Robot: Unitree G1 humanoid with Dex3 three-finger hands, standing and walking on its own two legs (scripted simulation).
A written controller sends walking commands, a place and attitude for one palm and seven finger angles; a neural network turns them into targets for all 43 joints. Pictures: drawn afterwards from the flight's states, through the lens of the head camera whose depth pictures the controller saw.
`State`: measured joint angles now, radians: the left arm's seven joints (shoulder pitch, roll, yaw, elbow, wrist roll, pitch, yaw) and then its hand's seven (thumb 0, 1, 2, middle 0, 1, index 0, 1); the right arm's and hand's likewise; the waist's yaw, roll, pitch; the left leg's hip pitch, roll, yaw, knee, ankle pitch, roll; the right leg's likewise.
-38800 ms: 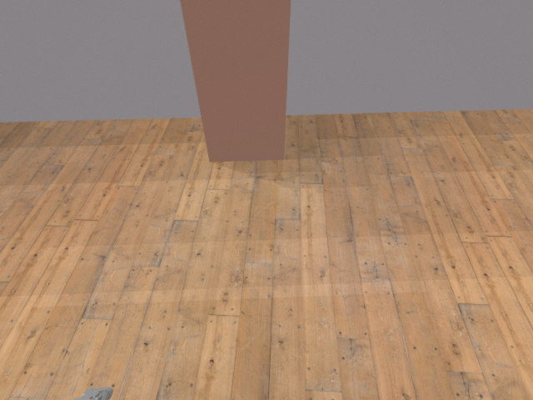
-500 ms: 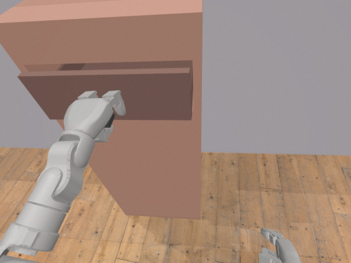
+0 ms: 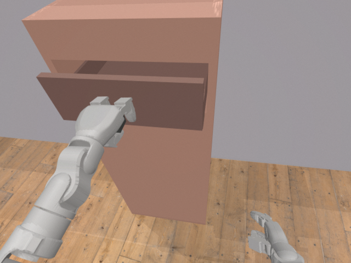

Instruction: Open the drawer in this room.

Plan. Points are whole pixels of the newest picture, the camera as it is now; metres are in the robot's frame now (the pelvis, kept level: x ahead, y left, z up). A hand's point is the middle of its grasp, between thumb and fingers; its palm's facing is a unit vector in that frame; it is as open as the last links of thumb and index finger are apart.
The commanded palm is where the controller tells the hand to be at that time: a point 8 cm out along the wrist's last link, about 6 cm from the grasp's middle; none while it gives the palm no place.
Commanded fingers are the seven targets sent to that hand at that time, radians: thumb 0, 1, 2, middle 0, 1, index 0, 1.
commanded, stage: pull the drawer open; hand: left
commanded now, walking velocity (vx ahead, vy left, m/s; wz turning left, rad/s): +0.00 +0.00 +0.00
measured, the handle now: (116, 114) +0.39 +0.18 +0.16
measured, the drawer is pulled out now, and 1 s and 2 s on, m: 0.07 0.16 0.28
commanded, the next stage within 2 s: open the thumb to release the handle in 1.66 s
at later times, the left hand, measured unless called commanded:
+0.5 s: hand (99, 164) +0.27 +0.18 +0.14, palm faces +0.10 -0.15 -0.98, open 6.6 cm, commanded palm +0.23 +0.19 +0.21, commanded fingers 0.00 0.90 0.90 -0.40 -1.35 -0.40 -1.35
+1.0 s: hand (94, 173) +0.25 +0.18 +0.14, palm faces +0.07 -0.16 -0.98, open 6.7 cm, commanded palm +0.18 +0.20 +0.21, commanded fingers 0.00 0.90 0.90 -0.40 -1.35 -0.40 -1.35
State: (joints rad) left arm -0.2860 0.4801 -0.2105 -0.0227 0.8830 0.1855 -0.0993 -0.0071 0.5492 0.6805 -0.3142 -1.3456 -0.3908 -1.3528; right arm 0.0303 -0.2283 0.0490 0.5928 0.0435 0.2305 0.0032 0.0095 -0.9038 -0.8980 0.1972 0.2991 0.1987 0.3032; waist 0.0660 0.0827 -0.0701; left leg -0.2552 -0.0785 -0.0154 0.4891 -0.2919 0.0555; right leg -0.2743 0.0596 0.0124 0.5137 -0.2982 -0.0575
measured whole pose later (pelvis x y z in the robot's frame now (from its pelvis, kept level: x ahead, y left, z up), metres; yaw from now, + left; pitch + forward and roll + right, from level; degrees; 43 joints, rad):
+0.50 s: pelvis +0.01 +0.00 +0.00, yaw -2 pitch +4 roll +0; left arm 0.20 0.51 -0.09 -0.46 0.83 0.16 -0.01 0.01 0.55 0.74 -0.30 -1.35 -0.38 -1.36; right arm 0.11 -0.29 -0.01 0.58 0.03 0.20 0.05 0.01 -0.91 -0.90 0.19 0.30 0.19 0.30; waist 0.08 0.11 -0.09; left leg -0.27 -0.07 0.01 0.51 -0.32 0.06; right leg -0.30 0.07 0.04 0.54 -0.32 -0.05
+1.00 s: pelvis -0.01 +0.00 +0.00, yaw -3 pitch +2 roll +0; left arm 0.25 0.52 -0.03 -0.44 0.81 0.16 -0.05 0.02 0.57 0.70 -0.29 -1.34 -0.37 -1.33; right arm 0.06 -0.26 0.06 0.52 0.03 0.21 0.04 0.01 -0.90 -0.90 0.20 0.30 0.20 0.30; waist 0.04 0.11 -0.07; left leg -0.22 -0.05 0.03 0.49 -0.29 0.05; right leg -0.25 0.09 0.06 0.51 -0.28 -0.06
